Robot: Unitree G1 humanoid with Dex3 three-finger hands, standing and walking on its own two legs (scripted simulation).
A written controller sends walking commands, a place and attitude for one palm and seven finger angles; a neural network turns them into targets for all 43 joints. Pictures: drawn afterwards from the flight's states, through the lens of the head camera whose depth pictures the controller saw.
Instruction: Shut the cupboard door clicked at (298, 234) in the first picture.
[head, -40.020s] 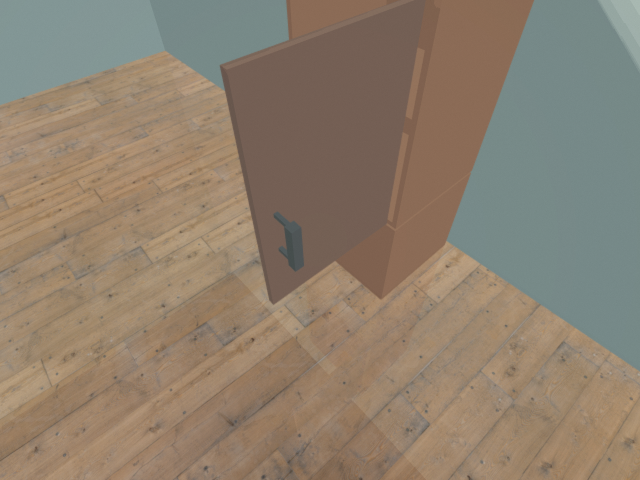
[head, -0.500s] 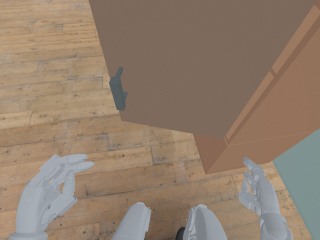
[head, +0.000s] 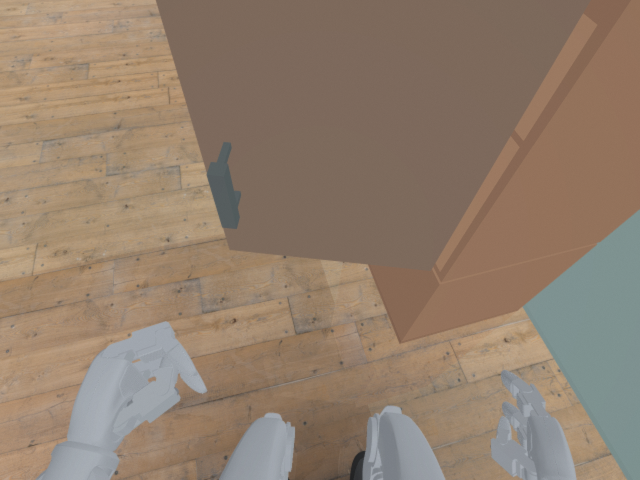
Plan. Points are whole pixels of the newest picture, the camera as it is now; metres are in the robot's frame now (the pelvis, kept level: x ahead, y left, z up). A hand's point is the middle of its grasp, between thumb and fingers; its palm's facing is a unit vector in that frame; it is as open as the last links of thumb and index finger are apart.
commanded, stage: raise the hand and make a fist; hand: left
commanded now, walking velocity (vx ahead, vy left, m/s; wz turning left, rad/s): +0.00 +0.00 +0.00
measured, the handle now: (228, 186) +0.50 +0.17 +0.02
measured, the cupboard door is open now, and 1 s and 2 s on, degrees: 69 69 69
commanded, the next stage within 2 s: bring the fist close to the handle in 0.84 s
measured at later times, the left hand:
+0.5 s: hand (152, 342) +0.25 +0.19 +0.07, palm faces -0.01 -1.00 -0.05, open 3.1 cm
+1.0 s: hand (178, 358) +0.24 +0.17 +0.05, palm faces -0.06 -1.00 -0.03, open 3.1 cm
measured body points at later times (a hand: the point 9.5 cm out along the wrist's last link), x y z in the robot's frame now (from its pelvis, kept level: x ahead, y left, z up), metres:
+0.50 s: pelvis +0.02 +0.00 +0.01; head +0.11 +0.01 +0.45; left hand +0.24 +0.25 +0.07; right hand +0.22 -0.23 -0.07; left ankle +0.02 +0.09 -0.61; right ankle +0.08 -0.12 -0.61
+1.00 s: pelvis +0.02 -0.01 +0.01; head +0.10 -0.01 +0.45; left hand +0.24 +0.22 +0.06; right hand +0.22 -0.25 -0.07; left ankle +0.02 +0.09 -0.61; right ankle +0.08 -0.12 -0.61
